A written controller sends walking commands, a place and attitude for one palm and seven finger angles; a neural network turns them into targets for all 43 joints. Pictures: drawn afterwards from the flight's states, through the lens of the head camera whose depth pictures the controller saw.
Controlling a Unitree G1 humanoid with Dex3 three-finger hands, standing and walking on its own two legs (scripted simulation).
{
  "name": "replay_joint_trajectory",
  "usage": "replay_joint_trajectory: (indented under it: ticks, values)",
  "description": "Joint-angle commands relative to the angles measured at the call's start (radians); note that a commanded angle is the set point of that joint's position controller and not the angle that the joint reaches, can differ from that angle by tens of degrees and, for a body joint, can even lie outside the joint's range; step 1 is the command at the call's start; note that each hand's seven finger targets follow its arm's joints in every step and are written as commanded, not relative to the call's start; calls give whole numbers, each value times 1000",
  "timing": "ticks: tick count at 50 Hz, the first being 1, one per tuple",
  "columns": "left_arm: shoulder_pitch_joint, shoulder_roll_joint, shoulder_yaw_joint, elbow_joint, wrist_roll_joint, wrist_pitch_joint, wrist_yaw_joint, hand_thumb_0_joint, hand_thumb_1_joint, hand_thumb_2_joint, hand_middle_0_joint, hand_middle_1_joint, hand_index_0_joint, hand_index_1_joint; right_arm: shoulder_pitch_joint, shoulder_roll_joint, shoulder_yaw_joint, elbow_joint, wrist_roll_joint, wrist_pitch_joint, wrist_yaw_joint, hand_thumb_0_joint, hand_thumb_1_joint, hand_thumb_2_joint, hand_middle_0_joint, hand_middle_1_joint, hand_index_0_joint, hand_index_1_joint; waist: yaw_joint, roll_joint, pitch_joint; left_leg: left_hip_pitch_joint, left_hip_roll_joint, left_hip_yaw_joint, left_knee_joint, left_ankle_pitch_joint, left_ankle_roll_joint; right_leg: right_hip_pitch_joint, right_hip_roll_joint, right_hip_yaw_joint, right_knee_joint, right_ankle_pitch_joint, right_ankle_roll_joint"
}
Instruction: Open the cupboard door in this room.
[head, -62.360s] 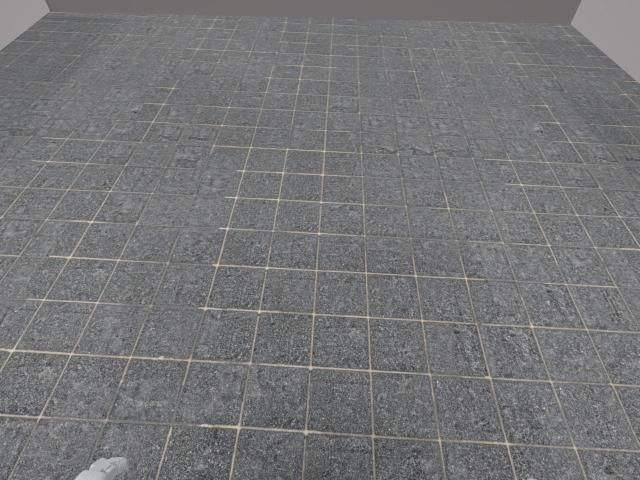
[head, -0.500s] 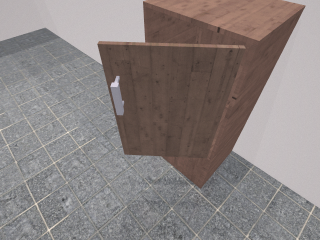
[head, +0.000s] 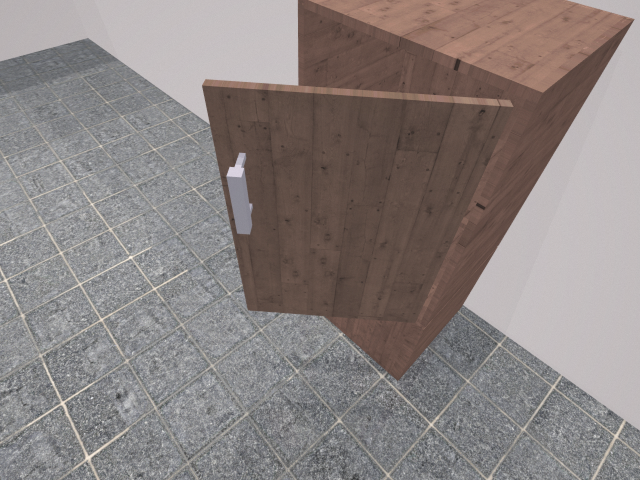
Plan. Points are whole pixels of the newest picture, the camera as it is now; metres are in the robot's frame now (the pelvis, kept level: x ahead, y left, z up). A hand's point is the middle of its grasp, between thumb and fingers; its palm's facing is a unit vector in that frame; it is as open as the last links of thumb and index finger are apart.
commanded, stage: look again from close up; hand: left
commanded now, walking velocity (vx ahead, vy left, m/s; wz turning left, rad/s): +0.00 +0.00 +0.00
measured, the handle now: (243, 194) +0.52 +0.17 +0.04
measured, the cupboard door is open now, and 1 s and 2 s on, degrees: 41 41 41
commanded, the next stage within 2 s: raise the hand with hooked fingers in 0.48 s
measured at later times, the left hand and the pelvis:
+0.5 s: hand out of the picture +0.03 +0.18 -0.18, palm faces +0.01 -0.98 -0.18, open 7.4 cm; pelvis +0.01 +0.01 +0.00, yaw +0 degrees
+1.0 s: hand (175, 465) +0.15 +0.18 -0.05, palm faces +0.04 -1.00 +0.00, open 8.6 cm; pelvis -0.04 -0.03 -0.08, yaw +2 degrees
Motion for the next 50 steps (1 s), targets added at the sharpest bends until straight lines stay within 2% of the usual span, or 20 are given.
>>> replay_joint_trajectory:
  ticks: [1,9,28,29,30,31,32,33,34,35,36,37,39,40,41,42,44,46,48,50]
  values:
    - [51,105,23,-34,-4,-16,4,0,900,900,-200,-300,-200,-300,53,-105,-19,-18,-3,-18,-3,0,-900,-900,200,300,200,300,-6,18,4,-53,147,-120,-82,277,-6,45,-106,106,-42,242,-37]
    - [43,106,27,-38,-4,-12,6,0,900,900,-200,-300,-200,-300,58,-107,-20,-13,-3,-19,-7,0,-900,-900,200,300,200,300,-4,27,-2,-37,150,-121,-76,357,-5,60,-105,93,-28,273,-35]
    - [42,102,32,-42,-4,-6,5,0,900,900,-200,-300,-200,-300,72,-101,-24,-3,-3,-20,-12,0,-900,-900,200,300,200,300,-3,24,1,-26,150,-125,-80,380,-2,66,-108,89,-29,275,-35]
    - [103,107,26,0,5,-26,44,0,900,900,-200,-300,-200,-300,22,-133,-31,-68,12,-22,-7,0,-900,-900,200,300,200,300,7,80,11,-49,174,-111,87,753,-40,-3,-132,105,10,548,-4]
    - [-610,386,224,-1617,-177,-220,43,0,877,890,-202,-315,-202,-315,82,-281,-71,-417,53,-181,-21,0,-900,-900,200,300,200,300,-86,324,-495,273,100,-187,-2,967,-108,20,-17,16,95,450,-22]
    - [-162,294,162,-1332,-82,-157,78,0,853,880,-203,-330,-203,-330,2,-197,-33,-352,25,-288,-51,0,-900,-900,200,300,200,300,-31,450,-442,391,164,-191,-83,1100,-135,-139,15,-5,233,45,-39]
    - [116,54,48,-1131,-128,-26,97,0,830,870,-205,-345,-205,-345,-1,-152,-58,-341,38,-306,-37,0,-900,-900,200,300,200,300,-38,314,-251,220,137,-168,-95,1031,-175,-208,19,-37,314,-100,-24]
    - [95,-45,-17,-1078,-150,-18,67,0,807,860,-207,-360,-207,-360,27,-162,-68,-320,41,-306,-22,0,-900,-900,200,300,200,300,-53,128,-96,128,135,-150,-57,915,-147,-261,8,-22,259,-87,-11]
    - [34,-12,18,-1115,-162,-66,37,0,783,850,-208,-375,-208,-375,5,-200,-96,-388,29,-313,-5,0,-900,-900,200,300,200,300,-58,5,-50,36,134,-165,28,783,-109,-292,-4,-25,185,-45,-9]
    - [50,50,89,-1108,-165,-124,1,0,760,840,-210,-390,-210,-390,8,-230,-110,-425,12,-312,5,0,-900,-900,200,300,200,300,-62,-70,-107,-36,115,-162,112,626,-97,-288,4,-28,142,20,-13]
    - [158,27,105,-1040,-182,-183,-41,0,737,830,-212,-405,-212,-405,-15,-229,-112,-469,3,-309,11,0,-900,-900,200,300,200,300,-42,-123,-116,-143,91,-156,176,487,-96,-285,7,-33,135,66,-17]
    - [256,55,145,-967,-189,-238,-93,0,713,820,-213,-420,-213,-420,-32,-233,-109,-508,3,-307,28,0,-900,-900,200,300,200,300,-9,-43,-135,-237,51,-132,228,391,-106,-270,-2,-23,161,142,-28]
    - [342,29,185,-904,-238,-385,-217,0,667,800,-217,-450,-217,-450,-67,-229,-116,-559,9,-281,35,0,-900,-900,200,300,200,300,9,-223,-159,-391,37,-111,321,360,-92,-325,9,-29,291,253,-26]
    - [354,43,219,-895,-263,-464,-289,0,643,790,-218,-465,-218,-465,-87,-233,-124,-585,14,-277,39,0,-900,-900,200,300,200,300,26,-261,-200,-477,22,-91,372,286,-89,-348,9,-11,354,236,-23]
    - [334,52,224,-902,-281,-539,-361,0,620,780,-220,-480,-220,-480,-109,-233,-126,-615,18,-279,45,0,-900,-900,200,300,200,300,26,-214,-219,-535,11,-78,414,214,-89,-383,4,12,397,198,-23]
    - [304,110,268,-879,-296,-588,-433,0,597,770,-222,-495,-222,-495,-109,-239,-127,-644,24,-276,54,0,-900,-900,200,300,200,300,30,-114,-217,-569,4,-73,453,177,-93,-403,-8,51,430,176,-34]
    - [235,205,365,-948,-339,-589,-484,0,550,750,-225,-525,-225,-525,-138,-242,-125,-724,36,-265,46,0,-900,-900,200,300,200,300,57,-43,-313,-636,-11,-45,483,79,-73,-387,-9,99,440,30,-31]
    - [124,221,377,-1049,-377,-543,-483,0,503,730,-228,-555,-228,-555,-146,-234,-112,-782,47,-250,31,0,-900,-900,200,300,200,300,45,19,-340,-673,-13,-44,497,-6,-58,-400,-10,138,412,-111,-22]
    - [-29,265,394,-1166,-383,-527,-446,0,457,710,-232,-585,-232,-585,-118,-222,-106,-796,51,-242,15,0,-900,-900,200,300,200,300,11,42,-331,-700,3,-52,531,-79,-42,-423,-16,201,354,-262,-12]
    - [-97,253,360,-1277,-376,-544,-412,0,410,690,-235,-615,-235,-615,-75,-211,-97,-787,50,-246,-1,0,-900,-900,200,300,200,300,-22,81,-358,-651,20,-69,538,-70,-28,-419,-10,207,330,-260,-8]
